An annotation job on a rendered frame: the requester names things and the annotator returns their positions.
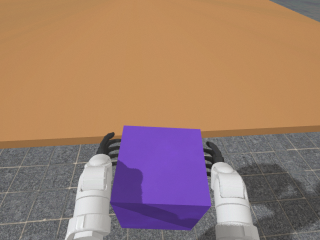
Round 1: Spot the right robot hand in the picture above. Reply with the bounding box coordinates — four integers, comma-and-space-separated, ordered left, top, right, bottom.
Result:
203, 141, 225, 177

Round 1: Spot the robot left forearm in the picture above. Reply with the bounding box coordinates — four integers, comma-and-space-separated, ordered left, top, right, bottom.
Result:
65, 154, 113, 240

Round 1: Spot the left robot hand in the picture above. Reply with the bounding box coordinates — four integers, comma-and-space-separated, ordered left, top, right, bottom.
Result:
96, 132, 121, 166

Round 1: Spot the carton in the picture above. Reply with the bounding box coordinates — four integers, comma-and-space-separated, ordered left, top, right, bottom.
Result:
110, 125, 212, 231

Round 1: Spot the robot right forearm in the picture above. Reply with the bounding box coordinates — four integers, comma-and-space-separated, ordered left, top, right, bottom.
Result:
210, 162, 260, 240

